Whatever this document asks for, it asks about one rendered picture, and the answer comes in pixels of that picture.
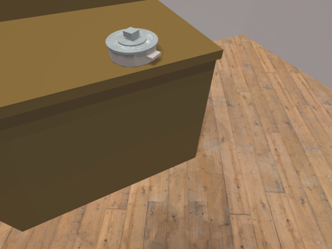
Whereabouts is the table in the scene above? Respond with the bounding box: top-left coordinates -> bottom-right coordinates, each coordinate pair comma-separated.
0,0 -> 223,232

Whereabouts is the lid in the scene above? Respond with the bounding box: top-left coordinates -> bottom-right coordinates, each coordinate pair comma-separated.
106,28 -> 158,55

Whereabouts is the pot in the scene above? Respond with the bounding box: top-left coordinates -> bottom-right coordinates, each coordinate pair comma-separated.
108,47 -> 161,67

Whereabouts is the knob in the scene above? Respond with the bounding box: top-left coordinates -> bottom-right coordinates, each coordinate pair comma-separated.
123,27 -> 140,39

